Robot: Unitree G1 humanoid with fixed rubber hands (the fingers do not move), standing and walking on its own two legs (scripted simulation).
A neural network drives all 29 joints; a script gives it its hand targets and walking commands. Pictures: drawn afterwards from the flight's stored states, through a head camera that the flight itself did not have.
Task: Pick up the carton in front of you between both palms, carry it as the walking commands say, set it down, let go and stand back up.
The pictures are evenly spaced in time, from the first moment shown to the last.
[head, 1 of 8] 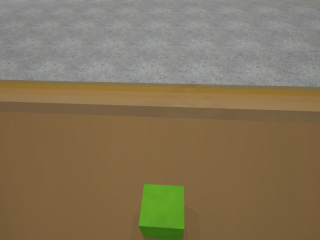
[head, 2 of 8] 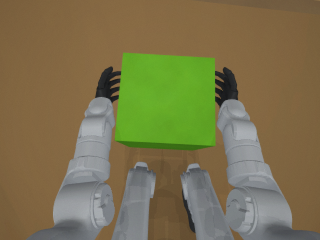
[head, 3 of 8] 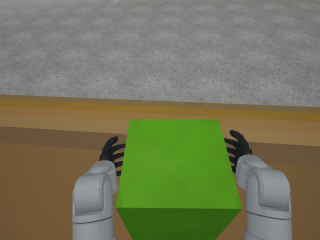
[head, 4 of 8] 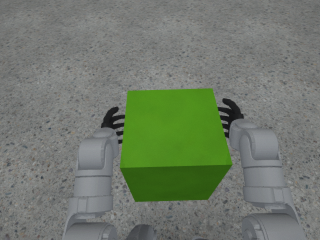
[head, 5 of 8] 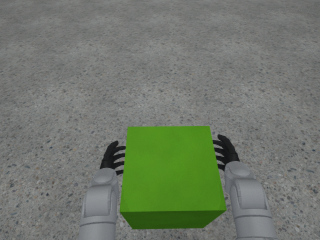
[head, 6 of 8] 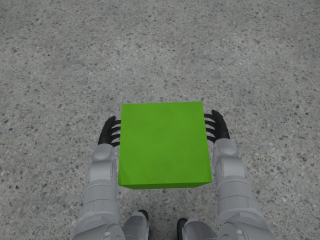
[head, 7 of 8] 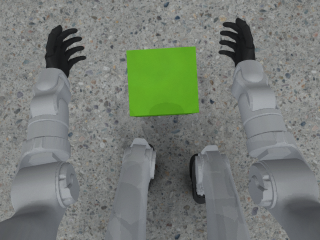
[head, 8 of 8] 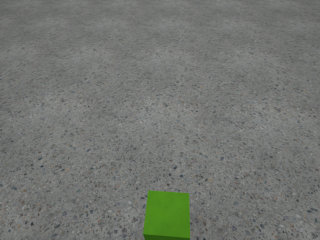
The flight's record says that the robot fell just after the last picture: no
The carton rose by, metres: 0.69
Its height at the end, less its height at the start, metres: -0.89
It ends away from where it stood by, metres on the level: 3.97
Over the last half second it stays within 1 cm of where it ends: yes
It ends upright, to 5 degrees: yes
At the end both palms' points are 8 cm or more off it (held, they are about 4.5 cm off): yes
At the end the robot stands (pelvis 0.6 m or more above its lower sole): yes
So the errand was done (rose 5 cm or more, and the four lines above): yes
